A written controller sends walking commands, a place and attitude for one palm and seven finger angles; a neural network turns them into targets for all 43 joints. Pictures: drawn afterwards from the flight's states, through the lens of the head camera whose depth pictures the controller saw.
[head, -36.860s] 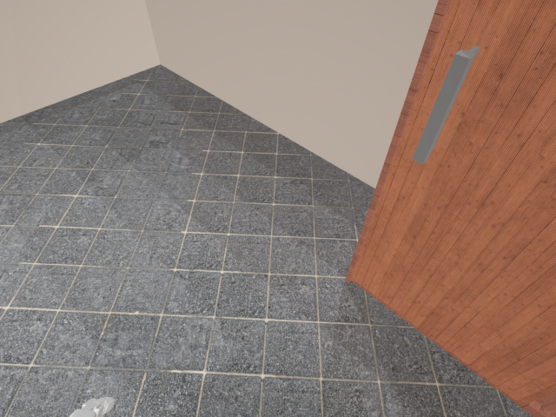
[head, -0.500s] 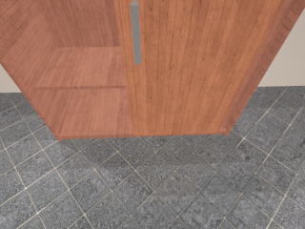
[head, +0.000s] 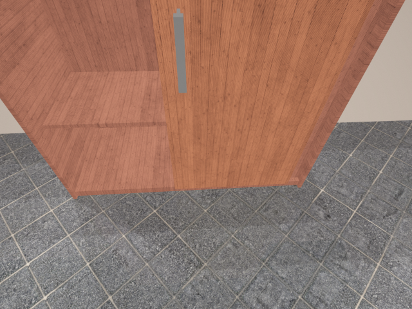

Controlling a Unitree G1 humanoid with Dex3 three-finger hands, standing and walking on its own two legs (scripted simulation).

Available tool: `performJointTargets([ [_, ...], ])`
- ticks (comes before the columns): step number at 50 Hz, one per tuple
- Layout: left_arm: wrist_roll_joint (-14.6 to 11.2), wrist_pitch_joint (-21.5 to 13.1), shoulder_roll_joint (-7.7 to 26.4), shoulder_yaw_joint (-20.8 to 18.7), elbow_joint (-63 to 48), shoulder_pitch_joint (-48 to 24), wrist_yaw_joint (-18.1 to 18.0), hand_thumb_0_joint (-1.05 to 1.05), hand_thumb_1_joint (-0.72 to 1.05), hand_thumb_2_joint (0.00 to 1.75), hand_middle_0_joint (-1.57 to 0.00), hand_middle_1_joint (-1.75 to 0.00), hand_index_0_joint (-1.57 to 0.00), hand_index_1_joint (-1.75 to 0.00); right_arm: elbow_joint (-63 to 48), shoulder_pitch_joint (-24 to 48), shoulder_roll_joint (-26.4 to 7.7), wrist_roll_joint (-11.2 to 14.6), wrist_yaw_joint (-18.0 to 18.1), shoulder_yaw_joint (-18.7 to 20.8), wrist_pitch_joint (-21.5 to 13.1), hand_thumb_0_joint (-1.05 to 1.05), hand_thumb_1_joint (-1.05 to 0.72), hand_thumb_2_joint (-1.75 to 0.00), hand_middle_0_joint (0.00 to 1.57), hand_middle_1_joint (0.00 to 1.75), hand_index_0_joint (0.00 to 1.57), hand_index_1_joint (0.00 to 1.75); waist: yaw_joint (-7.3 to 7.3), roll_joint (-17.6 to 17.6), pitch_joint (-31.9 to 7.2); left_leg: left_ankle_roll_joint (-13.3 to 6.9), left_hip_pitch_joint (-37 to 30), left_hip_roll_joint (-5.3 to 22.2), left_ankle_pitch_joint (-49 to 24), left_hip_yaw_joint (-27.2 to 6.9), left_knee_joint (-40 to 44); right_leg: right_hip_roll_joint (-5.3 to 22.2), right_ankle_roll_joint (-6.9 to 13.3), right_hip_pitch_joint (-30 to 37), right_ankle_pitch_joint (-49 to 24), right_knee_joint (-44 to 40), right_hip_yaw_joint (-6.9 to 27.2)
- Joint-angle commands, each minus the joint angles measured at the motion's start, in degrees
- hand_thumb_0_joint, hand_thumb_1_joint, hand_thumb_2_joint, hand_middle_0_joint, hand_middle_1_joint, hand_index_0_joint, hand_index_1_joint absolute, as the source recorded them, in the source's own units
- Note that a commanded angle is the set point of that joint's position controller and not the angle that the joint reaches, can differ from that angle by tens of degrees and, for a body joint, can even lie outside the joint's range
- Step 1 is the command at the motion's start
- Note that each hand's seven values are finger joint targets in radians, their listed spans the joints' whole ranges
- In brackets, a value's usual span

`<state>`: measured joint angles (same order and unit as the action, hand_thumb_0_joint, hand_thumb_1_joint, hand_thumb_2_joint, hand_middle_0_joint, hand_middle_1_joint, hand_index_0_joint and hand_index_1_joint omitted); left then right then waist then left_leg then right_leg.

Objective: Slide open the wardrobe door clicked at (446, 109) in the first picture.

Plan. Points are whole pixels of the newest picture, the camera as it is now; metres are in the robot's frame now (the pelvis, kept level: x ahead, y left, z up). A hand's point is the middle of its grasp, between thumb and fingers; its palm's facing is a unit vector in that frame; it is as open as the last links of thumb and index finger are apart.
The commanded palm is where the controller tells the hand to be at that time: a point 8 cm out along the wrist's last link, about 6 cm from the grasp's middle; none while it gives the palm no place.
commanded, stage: look to check the result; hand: left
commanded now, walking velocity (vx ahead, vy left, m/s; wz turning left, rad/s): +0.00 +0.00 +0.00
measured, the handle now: (180, 53) +0.80 +0.12 +0.09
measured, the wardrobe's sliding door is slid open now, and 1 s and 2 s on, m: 0.56 0.56 0.56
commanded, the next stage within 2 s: stand and wait in 0.46 s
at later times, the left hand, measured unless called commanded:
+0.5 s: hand out of the picture +0.04 +0.20 -0.17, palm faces -0.02 -0.97 -0.24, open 7.4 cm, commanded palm none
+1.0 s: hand out of the picture +0.08 +0.23 -0.16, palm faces -0.02 -0.95 -0.33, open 7.4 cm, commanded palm none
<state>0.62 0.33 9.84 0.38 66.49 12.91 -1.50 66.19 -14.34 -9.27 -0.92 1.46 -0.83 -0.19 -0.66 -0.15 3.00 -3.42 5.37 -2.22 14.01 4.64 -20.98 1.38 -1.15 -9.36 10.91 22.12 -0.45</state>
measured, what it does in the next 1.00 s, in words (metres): stands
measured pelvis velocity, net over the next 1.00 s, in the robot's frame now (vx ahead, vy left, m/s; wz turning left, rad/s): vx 0.00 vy -0.02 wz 0.02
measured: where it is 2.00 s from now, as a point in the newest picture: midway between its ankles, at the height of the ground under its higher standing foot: outside the picture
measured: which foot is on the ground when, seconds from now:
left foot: down 0.00-1.00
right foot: down 0.00-1.00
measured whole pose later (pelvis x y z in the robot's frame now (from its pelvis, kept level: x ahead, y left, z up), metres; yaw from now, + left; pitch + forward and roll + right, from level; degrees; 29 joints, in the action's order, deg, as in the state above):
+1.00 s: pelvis +0.00 -0.02 +0.00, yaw +1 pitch -1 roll +0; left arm 0.7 -0.9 18.7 -0.2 64.8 5.1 -0.3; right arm 64.6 -5.7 -18.6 -0.8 0.1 0.1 -0.5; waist -0.8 -0.1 3.2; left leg -1.9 4.1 -1.2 11.8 3.1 -17.2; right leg 0.3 0.3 -7.6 9.1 18.1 -2.0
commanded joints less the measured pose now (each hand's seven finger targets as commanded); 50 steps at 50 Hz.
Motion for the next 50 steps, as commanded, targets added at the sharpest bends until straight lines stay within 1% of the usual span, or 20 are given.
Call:
performJointTargets([
  [1, 0.0, -1.0, 6.6, -1.3, -1.7, 1.2, -0.3, 0.0, 0.9, 0.9, -0.2, -0.3, -0.2, -0.3, -1.7, -2.2, -7.2, 0.0, 0.8, 1.6, -0.7, 0.0, -0.9, -0.9, 0.2, 0.3, 0.2, 0.3, 0.14, 0.3, 1.3, 1.2, 3.4, 8.9, -7.7, -7.1, 5.7, 4.5, 2.2, -0.3, -4.6, -2.9, 4.0],
  [2, 0.1, -1.1, 7.2, -1.4, -1.8, 1.5, -0.3, 0.0, 0.9, 0.9, -0.2, -0.3, -0.2, -0.3, -1.8, -2.3, -7.8, 0.1, 0.7, 1.8, -0.8, 0.0, -0.9, -0.9, 0.2, 0.3, 0.2, 0.3, 0.27, -0.1, 1.0, 1.0, 3.2, 8.9, -7.9, -7.0, 5.5, 4.5, 2.3, -0.2, -4.8, -2.9, 4.0],
  [3, 0.1, -1.1, 7.0, -1.4, -1.7, 1.4, -0.3, 0.0, 0.9, 0.9, -0.2, -0.3, -0.2, -0.3, -1.7, -2.3, -7.5, 0.0, 0.7, 1.8, -0.8, 0.0, -0.9, -0.9, 0.2, 0.3, 0.2, 0.3, 0.19, 0.5, 0.8, 1.1, 3.2, 8.9, -7.3, -6.9, 5.5, 4.5, 2.3, -0.1, -4.5, -2.9, 4.1],
  [4, 0.1, -1.0, 7.1, -1.4, -1.7, 1.3, -0.3, 0.0, 0.9, 0.9, -0.2, -0.3, -0.2, -0.3, -1.6, -2.3, -7.4, 0.0, 0.7, 1.8, -0.8, 0.0, -0.9, -0.9, 0.2, 0.3, 0.2, 0.3, 0.21, 0.3, 0.8, 1.0, 3.5, 8.8, -6.5, -7.0, 5.7, 4.6, 2.3, 0.0, -4.1, -3.0, 4.0],
  [7, 0.1, -1.1, 7.7, -1.6, -1.9, 1.2, -0.3, 0.0, 0.9, 0.9, -0.2, -0.3, -0.2, -0.3, -1.8, -2.2, -8.3, 0.1, 0.7, 2.0, -0.8, 0.0, -0.9, -0.9, 0.2, 0.3, 0.2, 0.3, 0.31, 0.8, 0.7, 0.9, 3.4, 8.9, -7.0, -7.1, 5.6, 4.4, 2.5, -0.2, -4.4, -2.8, 4.2],
  [8, 0.1, -1.1, 7.7, -1.6, -1.9, 1.0, -0.3, 0.0, 0.9, 0.9, -0.2, -0.3, -0.2, -0.3, -1.8, -2.2, -8.1, 0.0, 0.7, 2.0, -0.9, 0.0, -0.9, -0.9, 0.2, 0.3, 0.2, 0.3, 0.18, 1.0, 0.3, 1.0, 3.3, 9.0, -7.1, -7.1, 5.7, 4.5, 2.5, 0.1, -4.4, -2.8, 4.1],
  [12, 0.1, -1.4, 8.7, -1.8, -2.1, 0.4, -0.3, 0.0, 0.9, 0.9, -0.2, -0.3, -0.2, -0.3, -2.0, -1.7, -9.2, 0.1, 0.7, 2.3, -1.0, 0.0, -0.9, -0.9, 0.2, 0.3, 0.2, 0.3, 0.24, -0.1, 0.0, 0.8, 2.9, 9.1, -8.1, -7.2, 5.4, 4.6, 2.7, 0.3, -5.4, -2.8, 4.2],
  [14, 0.1, -1.3, 8.8, -1.8, -2.1, -0.1, -0.2, 0.0, 0.9, 0.9, -0.2, -0.3, -0.2, -0.3, -2.0, -1.2, -9.2, 0.0, 0.7, 2.3, -1.0, 0.0, -0.9, -0.9, 0.2, 0.3, 0.2, 0.3, 0.21, 0.9, -0.1, 0.9, 2.9, 9.1, -7.9, -7.3, 5.6, 4.7, 2.7, 0.2, -5.2, -2.8, 4.3],
  [15, 0.1, -1.4, 9.1, -1.9, -2.2, -0.4, -0.2, 0.0, 0.9, 0.9, -0.2, -0.3, -0.2, -0.3, -2.1, -0.9, -9.6, 0.0, 0.7, 2.3, -1.1, 0.0, -0.9, -0.9, 0.2, 0.3, 0.2, 0.3, 0.17, 0.5, 0.0, 0.9, 2.8, 9.1, -8.5, -7.4, 5.6, 4.7, 2.7, 0.2, -5.8, -2.8, 4.4],
  [18, 0.2, -1.5, 10.1, -2.0, -2.4, -1.4, -0.1, 0.0, 0.9, 0.9, -0.2, -0.3, -0.2, -0.3, -2.3, 0.0, -10.4, 0.1, 0.6, 2.5, -1.2, 0.0, -0.9, -0.9, 0.2, 0.3, 0.2, 0.3, 0.17, 1.1, -0.1, 1.0, 2.8, 9.3, -8.5, -7.5, 5.8, 4.8, 2.7, 0.3, -5.7, -3.0, 4.4],
  [22, 0.2, -1.7, 11.5, -2.3, -3.0, -2.4, 0.0, 0.0, 0.9, 0.9, -0.2, -0.3, -0.2, -0.3, -2.9, 1.5, -12.2, 0.1, 0.4, 2.7, -1.2, 0.0, -0.9, -0.9, 0.2, 0.3, 0.2, 0.3, 0.27, -0.1, -0.8, 0.9, 2.3, 9.3, -8.7, -7.7, 5.8, 5.0, 2.9, 0.7, -6.3, -3.5, 4.5],
  [26, 0.1, -1.8, 12.8, -2.3, -3.3, -4.1, 0.2, 0.0, 0.9, 0.9, -0.2, -0.3, -0.2, -0.3, -3.1, 3.2, -13.4, 0.0, 0.3, 2.8, -1.2, 0.0, -0.9, -0.9, 0.2, 0.3, 0.2, 0.3, 0.16, 0.9, -0.6, 1.1, 2.3, 9.4, -8.4, -8.0, 6.4, 5.2, 2.9, 0.8, -6.1, -4.0, 4.8],
  [31, 0.2, -2.0, 14.8, -2.6, -3.8, -6.1, 0.4, 0.0, 0.9, 0.9, -0.2, -0.3, -0.2, -0.3, -3.5, 5.3, -15.4, 0.0, 0.0, 3.1, -1.3, 0.0, -0.9, -0.9, 0.2, 0.3, 0.2, 0.3, 0.12, 0.3, -1.8, 1.3, 1.6, 9.6, -8.9, -8.2, 6.7, 5.4, 3.0, 1.6, -6.7, -4.5, 4.7],
  [35, 0.1, -2.2, 16.2, -2.7, -4.3, -7.4, 0.5, 0.0, 0.9, 0.9, -0.2, -0.3, -0.2, -0.3, -3.9, 6.8, -16.8, 0.0, -0.1, 3.2, -1.4, 0.0, -0.9, -0.9, 0.2, 0.3, 0.2, 0.3, 0.14, 0.9, -2.8, 1.3, 0.8, 9.6, -10.3, -8.3, 6.6, 5.8, 3.1, 2.3, -8.3, -4.9, 4.9],
  [37, 0.2, -2.4, 17.1, -2.8, -4.5, -7.7, 0.5, 0.0, 0.9, 0.9, -0.2, -0.3, -0.2, -0.3, -4.1, 7.3, -17.6, 0.2, -0.2, 3.3, -1.4, 0.0, -0.9, -0.9, 0.2, 0.3, 0.2, 0.3, 0.08, -0.5, -4.2, 1.3, -0.1, 9.7, -11.5, -8.2, 6.2, 5.9, 3.1, 2.9, -9.8, -4.9, 4.9],
  [40, 0.1, -2.4, 17.7, -2.7, -4.6, -8.7, 0.6, 0.0, 0.9, 0.9, -0.2, -0.3, -0.2, -0.3, -4.1, 8.3, -18.4, 0.0, -0.3, 3.2, -1.4, 0.0, -0.9, -0.9, 0.2, 0.3, 0.2, 0.3, 0.04, 0.2, -3.8, 1.5, 0.0, 9.8, -10.8, -8.4, 6.8, 6.2, 3.1, 3.0, -9.0, -5.5, 4.8],
  [42, 0.1, -2.5, 18.3, -2.8, -4.8, -8.9, 0.6, 0.0, 0.9, 0.9, -0.2, -0.3, -0.2, -0.3, -4.3, 8.9, -19.1, 0.1, -0.4, 3.2, -1.4, 0.0, -0.9, -0.9, 0.2, 0.3, 0.2, 0.3, 0.02, 0.2, -4.6, 1.5, -0.7, 9.8, -11.4, -8.3, 6.5, 6.1, 3.2, 3.1, -9.9, -5.6, 5.1],
  [43, 0.1, -2.5, 18.6, -2.8, -4.7, -9.3, 0.7, 0.0, 0.9, 0.9, -0.2, -0.3, -0.2, -0.3, -4.2, 9.2, -19.1, 0.1, -0.4, 3.2, -1.4, 0.0, -0.9, -0.9, 0.2, 0.3, 0.2, 0.3, -0.06, 0.9, -4.8, 1.6, -0.8, 9.8, -12.0, -8.4, 6.6, 6.4, 3.2, 3.5, -10.4, -5.5, 4.9],
  [47, 0.1, -2.6, 19.3, -2.8, -4.8, -9.7, 0.7, 0.0, 0.9, 0.9, -0.2, -0.3, -0.2, -0.3, -4.5, 9.9, -20.1, 0.2, -0.5, 3.2, -1.4, 0.0, -0.9, -0.9, 0.2, 0.3, 0.2, 0.3, -0.01, -0.1, -5.0, 1.7, -1.4, 9.9, -13.4, -8.4, 6.5, 6.3, 3.2, 3.8, -12.1, -5.8, 5.1],
  [50, 0.0, -2.6, 19.8, -2.7, -4.8, -10.2, 0.7, 0.0, 0.9, 0.9, -0.2, -0.3, -0.2, -0.3, -4.4, 10.3, -20.6, 0.1, -0.5, 3.1, -1.3, 0.0, -0.9, -0.9, 0.2, 0.3, 0.2, 0.3, -0.11, 0.2, -5.4, 1.9, -1.6, 10.0, -13.0, -8.4, 6.9, 6.5, 3.2, 4.4, -12.1, -6.1, 5.2],
])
